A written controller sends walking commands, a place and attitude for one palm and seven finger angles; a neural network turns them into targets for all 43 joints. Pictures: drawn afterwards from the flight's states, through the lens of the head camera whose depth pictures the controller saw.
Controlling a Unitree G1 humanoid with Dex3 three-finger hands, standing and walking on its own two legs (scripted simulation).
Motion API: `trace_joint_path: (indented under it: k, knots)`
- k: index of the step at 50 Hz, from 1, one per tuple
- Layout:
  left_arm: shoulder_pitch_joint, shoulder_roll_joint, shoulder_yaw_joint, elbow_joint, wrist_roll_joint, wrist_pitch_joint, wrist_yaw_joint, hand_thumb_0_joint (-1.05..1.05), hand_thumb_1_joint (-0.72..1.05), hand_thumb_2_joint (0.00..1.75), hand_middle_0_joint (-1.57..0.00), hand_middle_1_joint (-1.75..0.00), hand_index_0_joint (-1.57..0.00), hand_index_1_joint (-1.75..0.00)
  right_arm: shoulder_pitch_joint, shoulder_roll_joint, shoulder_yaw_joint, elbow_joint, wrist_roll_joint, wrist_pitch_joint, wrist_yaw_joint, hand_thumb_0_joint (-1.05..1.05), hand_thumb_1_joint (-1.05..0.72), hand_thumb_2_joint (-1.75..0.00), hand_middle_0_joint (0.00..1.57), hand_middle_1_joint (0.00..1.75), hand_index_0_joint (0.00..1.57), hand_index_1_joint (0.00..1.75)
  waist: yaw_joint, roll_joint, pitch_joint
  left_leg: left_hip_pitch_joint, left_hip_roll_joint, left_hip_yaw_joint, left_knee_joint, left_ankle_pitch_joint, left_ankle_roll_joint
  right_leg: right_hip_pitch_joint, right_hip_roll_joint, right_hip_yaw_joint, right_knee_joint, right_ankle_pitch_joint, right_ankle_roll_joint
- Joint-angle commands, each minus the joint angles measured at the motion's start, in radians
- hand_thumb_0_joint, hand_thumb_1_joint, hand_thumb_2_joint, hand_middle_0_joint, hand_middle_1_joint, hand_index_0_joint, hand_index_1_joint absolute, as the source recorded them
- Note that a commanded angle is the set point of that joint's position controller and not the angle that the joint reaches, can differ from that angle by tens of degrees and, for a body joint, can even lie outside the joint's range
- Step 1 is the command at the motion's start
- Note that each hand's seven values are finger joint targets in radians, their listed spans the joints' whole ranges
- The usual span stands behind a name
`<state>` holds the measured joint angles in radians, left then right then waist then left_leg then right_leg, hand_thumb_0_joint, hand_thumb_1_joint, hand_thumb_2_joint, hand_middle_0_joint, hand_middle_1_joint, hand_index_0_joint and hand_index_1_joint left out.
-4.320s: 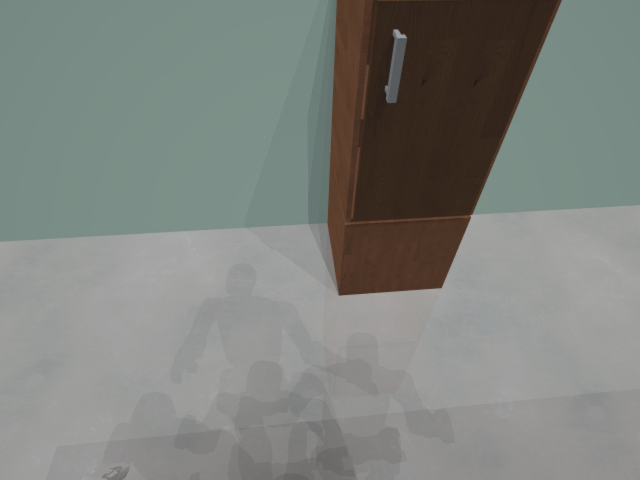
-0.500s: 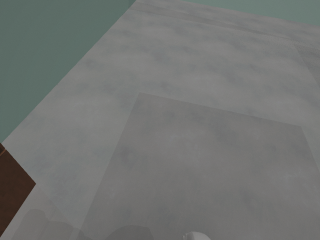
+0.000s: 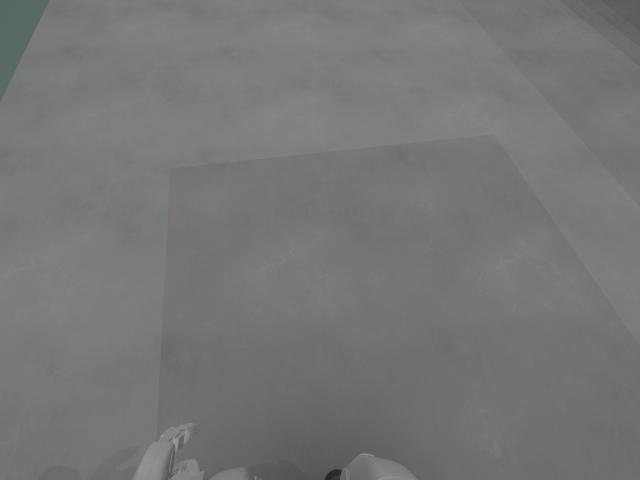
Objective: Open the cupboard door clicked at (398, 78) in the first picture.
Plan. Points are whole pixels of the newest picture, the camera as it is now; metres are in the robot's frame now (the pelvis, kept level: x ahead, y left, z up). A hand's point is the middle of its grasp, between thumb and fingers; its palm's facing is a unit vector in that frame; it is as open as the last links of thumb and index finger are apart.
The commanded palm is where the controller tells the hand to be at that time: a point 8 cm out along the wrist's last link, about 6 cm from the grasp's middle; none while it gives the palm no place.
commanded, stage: walk to a spot facing it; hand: left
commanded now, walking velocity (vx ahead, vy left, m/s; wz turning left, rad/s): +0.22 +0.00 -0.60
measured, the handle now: out of the picture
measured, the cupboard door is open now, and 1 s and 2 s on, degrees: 0 0 0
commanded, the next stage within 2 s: turn to face it in 1.64 s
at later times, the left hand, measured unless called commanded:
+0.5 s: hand (129, 458) +0.16 +0.27 -0.16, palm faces -0.16 -0.96 -0.22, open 7.4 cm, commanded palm none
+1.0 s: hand (246, 358) +0.30 +0.12 -0.12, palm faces -0.55 -0.79 -0.29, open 7.4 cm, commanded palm none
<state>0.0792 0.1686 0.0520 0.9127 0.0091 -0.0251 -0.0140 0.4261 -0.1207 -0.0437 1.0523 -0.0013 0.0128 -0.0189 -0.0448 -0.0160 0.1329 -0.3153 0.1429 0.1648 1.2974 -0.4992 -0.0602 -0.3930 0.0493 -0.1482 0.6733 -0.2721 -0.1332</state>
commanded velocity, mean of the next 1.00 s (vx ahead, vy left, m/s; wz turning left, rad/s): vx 0.05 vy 0.00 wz -0.60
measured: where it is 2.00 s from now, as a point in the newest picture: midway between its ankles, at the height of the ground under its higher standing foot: (332, 467)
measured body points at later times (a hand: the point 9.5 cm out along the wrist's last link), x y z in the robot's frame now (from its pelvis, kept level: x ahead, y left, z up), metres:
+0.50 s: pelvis +0.08 +0.07 +0.02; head +0.11 +0.09 +0.47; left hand +0.17 +0.32 -0.14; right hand +0.16 -0.19 -0.09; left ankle +0.12 +0.17 -0.71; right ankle +0.03 -0.04 -0.65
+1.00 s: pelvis +0.08 +0.02 +0.02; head +0.10 -0.03 +0.47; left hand +0.32 +0.16 -0.10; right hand -0.05 -0.21 -0.14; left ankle +0.14 +0.16 -0.63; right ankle +0.02 -0.05 -0.71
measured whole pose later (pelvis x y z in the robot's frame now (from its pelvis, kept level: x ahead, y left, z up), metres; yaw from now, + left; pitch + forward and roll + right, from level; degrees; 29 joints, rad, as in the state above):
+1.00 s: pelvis +0.08 +0.02 +0.02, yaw -36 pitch +1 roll +1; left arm 0.14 0.20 0.07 0.89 0.01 0.01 0.00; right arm 0.25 -0.26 -0.08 0.95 -0.02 0.06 -0.01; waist -0.03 0.05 0.08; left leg -0.48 0.14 0.07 1.13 -0.43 -0.10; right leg -0.26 0.01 -0.03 0.55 -0.31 -0.04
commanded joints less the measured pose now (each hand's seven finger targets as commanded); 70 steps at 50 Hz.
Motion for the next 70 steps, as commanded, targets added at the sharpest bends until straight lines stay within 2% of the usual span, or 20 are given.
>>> trace_joint_path:
  k: [1,4,8,17,18,20,21,26,34,39,40,41,42,48,57,62,63,64,65,70]
  knots:
    - [0.134,0.189,0.052,-0.024,-0.006,-0.010,0.038,0.00,0.90,0.90,-0.20,-0.30,-0.20,-0.30,-0.081,-0.126,-0.027,-0.136,-0.023,-0.019,-0.009,0.00,-0.90,-0.90,0.20,0.30,0.20,0.30,0.044,0.010,-0.166,-0.239,0.051,-0.135,0.038,0.113,-0.023,0.205,-0.334,0.383,-0.337,0.580,-0.083]
    - [0.091,0.176,0.050,-0.023,0.012,-0.018,0.033,0.00,0.90,0.90,-0.20,-0.30,-0.20,-0.30,-0.042,-0.109,-0.029,-0.125,-0.026,0.001,-0.004,0.00,-0.90,-0.90,0.20,0.30,0.20,0.30,-0.008,-0.011,-0.132,-0.167,0.031,-0.127,-0.085,0.149,-0.032,0.035,-0.256,0.325,-0.379,0.376,-0.062]
    - [0.135,0.176,0.056,-0.024,0.012,-0.009,0.020,0.00,0.90,0.90,-0.20,-0.30,-0.20,-0.30,-0.160,-0.129,-0.029,-0.176,-0.029,0.001,0.003,0.00,-0.90,-0.90,0.20,0.30,0.20,0.30,0.029,-0.121,-0.128,-0.198,0.001,-0.130,-0.234,0.201,-0.039,0.044,-0.206,0.369,-0.376,0.246,-0.049]
    - [0.152,0.226,0.076,-0.062,0.010,0.032,0.028,0.00,0.90,0.90,-0.20,-0.30,-0.20,-0.30,-0.255,-0.166,-0.025,-0.238,-0.006,-0.019,-0.012,0.00,-0.90,-0.90,0.20,0.30,0.20,0.30,0.051,-0.149,-0.225,0.055,-0.111,-0.114,-0.777,0.211,-0.021,0.169,-0.189,0.501,-0.184,0.476,0.000]
    - [0.136,0.202,0.069,-0.071,0.004,0.036,0.030,0.00,0.90,0.90,-0.20,-0.30,-0.20,-0.30,-0.203,-0.197,-0.030,-0.223,-0.007,-0.025,-0.017,0.00,-0.90,-0.90,0.20,0.30,0.20,0.30,0.024,-0.090,-0.250,0.207,-0.061,-0.140,-0.914,0.316,-0.005,0.088,-0.142,0.467,-0.114,0.396,0.044]
    - [0.186,0.127,0.054,-0.099,-0.001,0.037,0.015,0.00,0.90,0.90,-0.20,-0.30,-0.20,-0.30,-0.167,-0.337,-0.055,-0.229,-0.020,-0.024,-0.015,0.00,-0.90,-0.90,0.20,0.30,0.20,0.30,0.023,0.304,-0.251,0.390,0.365,-0.476,-0.981,0.673,0.158,-0.239,0.021,0.209,0.297,-0.343,0.161]
    - [0.188,0.167,0.064,-0.083,0.012,0.042,0.014,0.00,0.90,0.90,-0.20,-0.30,-0.20,-0.30,-0.179,-0.312,-0.048,-0.241,-0.025,-0.016,-0.013,0.00,-0.90,-0.90,0.20,0.30,0.20,0.30,0.020,0.184,-0.205,0.269,0.379,-0.429,-0.969,0.662,0.207,-0.202,-0.036,0.219,0.453,-0.329,0.170]
    - [0.199,0.142,0.074,-0.056,0.015,0.069,-0.012,0.00,0.90,0.90,-0.20,-0.30,-0.20,-0.30,-0.286,-0.222,-0.023,-0.254,-0.026,-0.027,-0.017,0.00,-0.90,-0.90,0.20,0.30,0.20,0.30,0.067,0.193,-0.107,0.133,0.192,-0.147,-0.984,0.585,0.152,-0.183,-0.078,0.166,0.573,-0.139,0.200]
    - [0.069,0.093,0.054,-0.097,0.011,0.075,-0.020,0.00,0.90,0.90,-0.20,-0.30,-0.20,-0.30,-0.165,-0.261,-0.060,-0.191,-0.029,-0.021,-0.007,0.00,-0.90,-0.90,0.20,0.30,0.20,0.30,0.000,0.232,-0.134,0.223,0.236,-0.034,-0.930,0.649,0.174,-0.091,-0.107,0.057,0.224,-0.166,0.202]
    - [0.117,0.110,0.053,-0.085,0.013,0.049,-0.013,0.00,0.90,0.90,-0.20,-0.30,-0.20,-0.30,-0.161,-0.283,-0.079,-0.177,-0.026,-0.013,0.005,0.00,-0.90,-0.90,0.20,0.30,0.20,0.30,0.034,0.216,-0.198,0.192,0.232,0.050,-0.744,0.670,0.101,0.129,-0.064,0.014,-0.108,-0.008,0.159]
    - [0.189,0.159,0.062,-0.066,0.016,0.035,-0.007,0.00,0.90,0.90,-0.20,-0.30,-0.20,-0.30,-0.152,-0.266,-0.074,-0.180,-0.019,-0.013,0.009,0.00,-0.90,-0.90,0.20,0.30,0.20,0.30,0.080,0.105,-0.243,0.097,0.199,0.086,-0.577,0.590,0.042,0.302,-0.109,0.078,-0.253,0.150,0.135]
    - [0.263,0.292,0.084,-0.042,0.025,0.020,0.009,0.00,0.90,0.90,-0.20,-0.30,-0.20,-0.30,-0.163,-0.186,-0.050,-0.222,-0.014,-0.008,0.015,0.00,-0.90,-0.90,0.20,0.30,0.20,0.30,0.120,-0.256,-0.265,-0.214,0.065,0.109,-0.352,0.048,-0.020,0.508,-0.363,0.424,-0.311,0.501,0.039]
    - [0.304,0.352,0.098,-0.029,0.008,0.028,0.025,0.00,0.90,0.90,-0.20,-0.30,-0.20,-0.30,-0.231,-0.171,-0.037,-0.263,-0.016,0.003,0.006,0.00,-0.90,-0.90,0.20,0.30,0.20,0.30,0.144,-0.308,-0.288,-0.315,-0.004,-0.021,-0.174,-0.182,-0.034,0.488,-0.482,0.541,-0.265,0.838,-0.053]
    - [0.124,0.218,0.060,-0.063,0.003,0.021,0.030,0.00,0.90,0.90,-0.20,-0.30,-0.20,-0.30,-0.219,-0.200,-0.040,-0.205,-0.030,0.014,0.008,0.00,-0.90,-0.90,0.20,0.30,0.20,0.30,0.055,-0.121,-0.178,-0.287,0.011,-0.116,-0.160,0.110,-0.051,0.320,-0.284,0.345,-0.312,0.484,-0.022]
    - [0.174,0.251,0.065,-0.041,0.013,0.005,0.017,0.00,0.90,0.90,-0.20,-0.30,-0.20,-0.30,-0.320,-0.192,-0.041,-0.249,-0.023,-0.012,0.025,0.00,-0.90,-0.90,0.20,0.30,0.20,0.30,0.090,-0.122,-0.095,-0.222,-0.044,-0.108,-0.432,0.116,-0.041,0.229,-0.276,0.488,-0.400,0.052,-0.060]
    - [0.101,0.245,0.069,-0.053,0.010,0.014,0.014,0.00,0.90,0.90,-0.20,-0.30,-0.20,-0.30,-0.176,-0.187,-0.038,-0.221,-0.013,-0.037,0.011,0.00,-0.90,-0.90,0.20,0.30,0.20,0.30,0.009,-0.137,-0.120,0.122,-0.104,-0.073,-0.772,0.217,-0.017,0.068,-0.201,0.479,-0.270,0.052,0.003]
    - [0.097,0.196,0.059,-0.060,0.004,0.020,0.013,0.00,0.90,0.90,-0.20,-0.30,-0.20,-0.30,-0.090,-0.224,-0.042,-0.191,-0.014,-0.045,-0.001,0.00,-0.90,-0.90,0.20,0.30,0.20,0.30,-0.024,-0.025,-0.149,0.287,-0.061,-0.100,-0.886,0.257,-0.011,-0.024,-0.127,0.424,-0.150,0.009,0.046]
    - [0.123,0.124,0.044,-0.072,-0.006,0.025,0.005,0.00,0.90,0.90,-0.20,-0.30,-0.20,-0.30,-0.024,-0.323,-0.061,-0.174,-0.025,-0.050,-0.005,0.00,-0.90,-0.90,0.20,0.30,0.20,0.30,-0.047,0.265,-0.204,0.413,0.185,-0.371,-1.003,0.134,0.042,-0.180,0.012,0.293,0.110,-0.183,0.108]
    - [0.134,0.111,0.042,-0.092,0.000,0.026,0.001,0.00,0.90,0.90,-0.20,-0.30,-0.20,-0.30,-0.001,-0.377,-0.063,-0.183,-0.028,-0.042,-0.006,0.00,-0.90,-0.90,0.20,0.30,0.20,0.30,-0.038,0.371,-0.187,0.371,0.383,-0.563,-1.076,0.091,0.126,-0.280,0.014,0.185,0.338,-0.361,0.147]
    - [0.166,0.129,0.068,-0.030,0.022,0.056,-0.024,0.00,0.90,0.90,-0.20,-0.30,-0.20,-0.30,-0.190,-0.219,-0.012,-0.219,-0.026,-0.047,-0.017,0.00,-0.90,-0.90,0.20,0.30,0.20,0.30,0.049,0.195,-0.030,0.097,0.204,-0.185,-1.071,0.388,0.073,-0.192,-0.098,0.165,0.550,-0.075,0.176]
